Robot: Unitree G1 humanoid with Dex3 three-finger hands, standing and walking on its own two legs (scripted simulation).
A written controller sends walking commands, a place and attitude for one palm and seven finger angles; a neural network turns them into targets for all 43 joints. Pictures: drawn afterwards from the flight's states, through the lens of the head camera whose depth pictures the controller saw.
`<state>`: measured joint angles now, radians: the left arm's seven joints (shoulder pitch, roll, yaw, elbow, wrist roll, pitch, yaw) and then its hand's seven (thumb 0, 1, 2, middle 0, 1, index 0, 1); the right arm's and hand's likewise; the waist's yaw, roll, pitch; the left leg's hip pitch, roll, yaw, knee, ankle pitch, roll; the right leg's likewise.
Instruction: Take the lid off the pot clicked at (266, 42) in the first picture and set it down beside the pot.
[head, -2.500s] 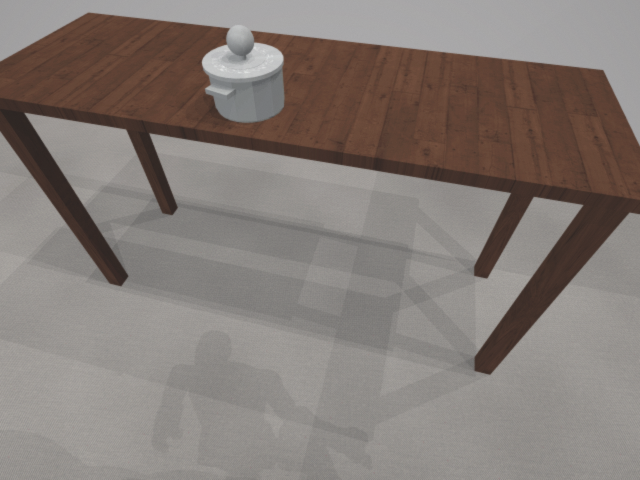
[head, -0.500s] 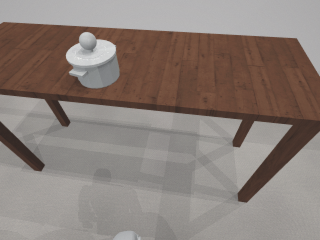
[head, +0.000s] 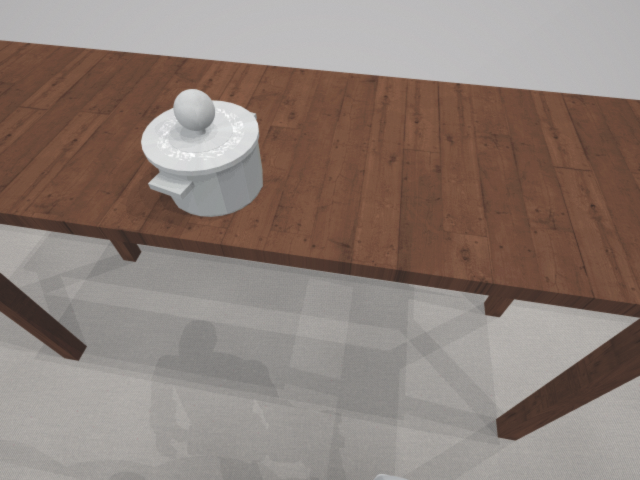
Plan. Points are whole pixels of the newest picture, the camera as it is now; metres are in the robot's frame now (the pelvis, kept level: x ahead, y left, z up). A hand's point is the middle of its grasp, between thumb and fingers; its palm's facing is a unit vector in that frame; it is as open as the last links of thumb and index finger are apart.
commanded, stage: come to a stop and stand still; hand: left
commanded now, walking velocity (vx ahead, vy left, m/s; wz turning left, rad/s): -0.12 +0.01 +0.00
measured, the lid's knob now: (194, 110) +0.52 +0.21 +0.17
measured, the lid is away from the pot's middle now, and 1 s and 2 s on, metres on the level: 0.00 0.00 0.00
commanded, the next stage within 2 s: look again from close up in 1.48 s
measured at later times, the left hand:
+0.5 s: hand out of the picture +0.00 +0.18 -0.16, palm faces +0.07 -0.97 -0.25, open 7.4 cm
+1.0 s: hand out of the picture -0.04 +0.13 -0.17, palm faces +0.07 -0.98 -0.19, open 7.3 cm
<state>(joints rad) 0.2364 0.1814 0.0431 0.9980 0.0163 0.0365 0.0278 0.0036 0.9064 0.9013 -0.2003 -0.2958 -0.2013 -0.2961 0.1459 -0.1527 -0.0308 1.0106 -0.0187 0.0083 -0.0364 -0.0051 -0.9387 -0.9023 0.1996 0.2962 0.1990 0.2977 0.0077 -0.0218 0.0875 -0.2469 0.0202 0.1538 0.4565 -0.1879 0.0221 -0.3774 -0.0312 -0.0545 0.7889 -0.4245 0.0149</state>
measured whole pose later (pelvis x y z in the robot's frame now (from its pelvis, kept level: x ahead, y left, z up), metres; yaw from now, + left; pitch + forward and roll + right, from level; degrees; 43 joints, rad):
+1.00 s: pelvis -0.05 -0.04 +0.01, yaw +1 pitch +0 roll +0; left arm 0.28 0.13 0.03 1.08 0.01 -0.01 0.02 0.01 0.92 0.90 -0.20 -0.30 -0.20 -0.30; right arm 0.28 -0.16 -0.02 1.11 -0.01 0.00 -0.04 0.00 -0.91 -0.90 0.20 0.30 0.19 0.30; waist 0.00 0.02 0.05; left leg -0.30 0.05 0.03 0.66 -0.38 -0.02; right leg -0.19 0.03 -0.07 0.44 -0.24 -0.06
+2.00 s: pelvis -0.04 +0.00 +0.00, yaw +0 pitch -1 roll +0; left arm 0.28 0.18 0.01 1.02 0.01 0.00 0.04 0.00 0.90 0.90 -0.20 -0.30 -0.20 -0.30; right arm 0.27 -0.16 -0.01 1.05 -0.02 0.00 -0.02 0.01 -0.93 -0.90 0.20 0.30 0.20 0.30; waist -0.01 0.00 0.02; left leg -0.24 -0.01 0.08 0.56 -0.29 0.05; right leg -0.21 -0.02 -0.02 0.54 -0.31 0.01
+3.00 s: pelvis +0.00 +0.06 -0.01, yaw -6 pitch -1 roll +0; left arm 0.24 0.18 0.04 1.00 0.02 0.04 0.04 0.01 0.90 0.90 -0.20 -0.30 -0.20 -0.30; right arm 0.31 -0.16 -0.01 1.01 -0.03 0.00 -0.02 0.00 -0.91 -0.90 0.20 0.30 0.19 0.30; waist 0.00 0.00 0.09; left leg -0.15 -0.07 0.21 0.49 -0.34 0.13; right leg -0.39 -0.07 -0.08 0.89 -0.50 -0.03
